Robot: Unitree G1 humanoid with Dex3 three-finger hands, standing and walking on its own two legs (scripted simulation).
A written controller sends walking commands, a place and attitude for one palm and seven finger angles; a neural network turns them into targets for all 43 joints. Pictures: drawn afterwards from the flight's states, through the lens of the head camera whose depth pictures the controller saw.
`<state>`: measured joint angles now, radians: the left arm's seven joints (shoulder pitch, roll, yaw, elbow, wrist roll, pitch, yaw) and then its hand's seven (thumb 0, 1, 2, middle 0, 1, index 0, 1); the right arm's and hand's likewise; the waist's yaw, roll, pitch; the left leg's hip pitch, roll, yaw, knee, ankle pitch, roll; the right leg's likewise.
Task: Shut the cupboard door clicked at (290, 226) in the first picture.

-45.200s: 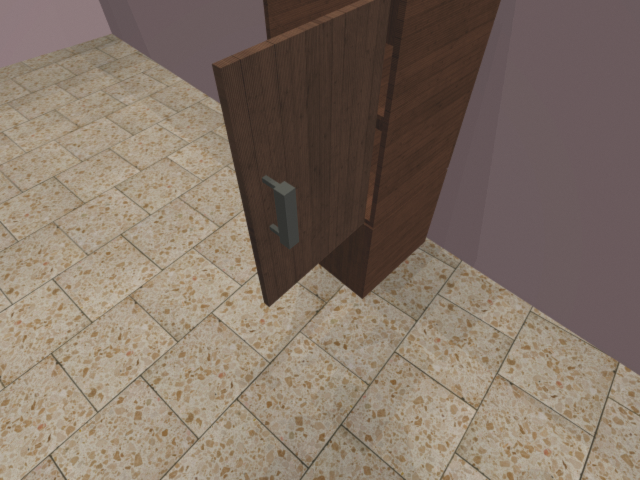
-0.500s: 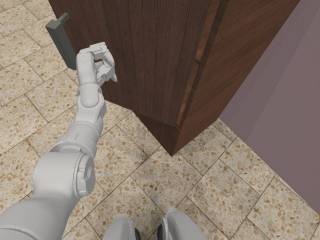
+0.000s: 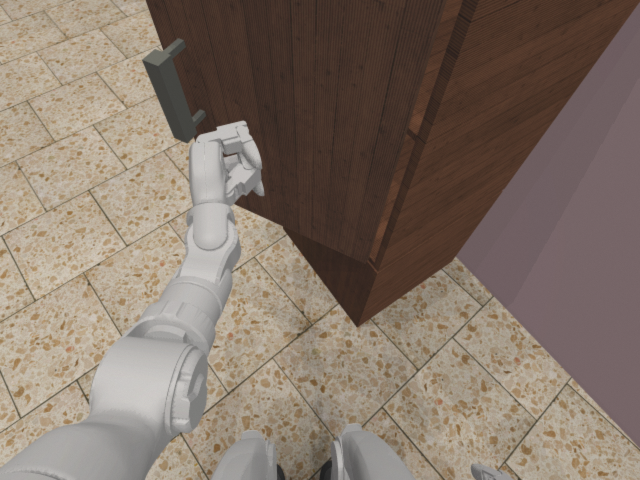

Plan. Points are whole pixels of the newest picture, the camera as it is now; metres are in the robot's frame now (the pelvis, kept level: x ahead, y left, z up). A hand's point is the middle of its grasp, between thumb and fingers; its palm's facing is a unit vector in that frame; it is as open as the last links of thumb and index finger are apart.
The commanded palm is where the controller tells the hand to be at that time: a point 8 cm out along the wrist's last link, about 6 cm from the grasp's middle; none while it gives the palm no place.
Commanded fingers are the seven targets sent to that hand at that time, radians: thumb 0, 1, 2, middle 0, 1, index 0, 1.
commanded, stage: draw the hand back to the body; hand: left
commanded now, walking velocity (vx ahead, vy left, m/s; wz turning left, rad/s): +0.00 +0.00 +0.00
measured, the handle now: (181, 92) +0.66 +0.16 +0.05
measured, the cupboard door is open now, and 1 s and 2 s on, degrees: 28 28 28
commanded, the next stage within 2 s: step back with the hand held close in 1.52 s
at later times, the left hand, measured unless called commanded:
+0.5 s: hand (137, 228) +0.36 +0.15 +0.15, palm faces +0.01 -1.00 -0.07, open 3.1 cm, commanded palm +0.32 +0.20 +0.16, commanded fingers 0.00 0.90 0.90 -1.05 -1.23 -1.05 -1.23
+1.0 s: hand out of the picture +0.25 +0.28 +0.22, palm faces +0.32 -0.88 -0.34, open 5.0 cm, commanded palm +0.20 +0.33 +0.24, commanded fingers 0.00 0.90 0.90 -0.37 -0.48 -0.37 -0.48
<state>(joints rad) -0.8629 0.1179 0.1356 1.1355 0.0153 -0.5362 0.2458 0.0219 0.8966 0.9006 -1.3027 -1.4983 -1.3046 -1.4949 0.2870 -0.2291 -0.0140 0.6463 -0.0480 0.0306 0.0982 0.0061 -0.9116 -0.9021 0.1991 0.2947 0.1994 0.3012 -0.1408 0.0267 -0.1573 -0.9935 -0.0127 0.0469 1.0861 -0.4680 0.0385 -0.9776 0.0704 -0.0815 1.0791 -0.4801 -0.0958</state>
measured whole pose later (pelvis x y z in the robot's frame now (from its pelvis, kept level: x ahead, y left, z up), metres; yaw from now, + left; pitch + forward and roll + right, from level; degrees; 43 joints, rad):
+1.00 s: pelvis +0.04 +0.05 +0.09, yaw +1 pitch -3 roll -1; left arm 0.37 0.33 0.18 -0.32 -0.08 0.00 0.08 0.02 0.89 0.90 -0.63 -0.76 -0.63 -0.76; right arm 0.19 -0.22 0.06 0.56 0.02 0.02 -0.03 0.01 -0.91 -0.90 0.20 0.30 0.20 0.30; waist 0.06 0.08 -0.01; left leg -0.11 -0.08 0.03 0.40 -0.24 0.09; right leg -0.08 0.04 -0.04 0.36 -0.24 -0.02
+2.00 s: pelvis +0.02 +0.05 +0.08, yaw -2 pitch +1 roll -1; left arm 0.54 0.42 0.39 -0.44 -0.08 -0.16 0.10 0.02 0.89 0.90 -0.21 -0.30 -0.21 -0.30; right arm 0.18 -0.26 -0.02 0.55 0.03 0.04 -0.08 0.02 -0.91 -0.90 0.20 0.30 0.20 0.30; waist 0.00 0.05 -0.02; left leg -0.27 -0.06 0.08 0.51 -0.26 0.09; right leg -0.26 0.05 0.00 0.51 -0.26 -0.03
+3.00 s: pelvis -0.10 +0.05 +0.08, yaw -4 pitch +9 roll -3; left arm 0.49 0.46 0.45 -0.58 -0.06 -0.27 0.12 0.02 0.89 0.90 -0.21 -0.30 -0.21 -0.30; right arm 0.10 -0.17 0.01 0.62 -0.03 -0.12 -0.03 0.01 -0.90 -0.90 0.20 0.30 0.20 0.30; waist 0.03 -0.03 -0.02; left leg -0.56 0.02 0.11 0.40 0.01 0.09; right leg -0.11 0.07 0.01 0.47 -0.35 0.01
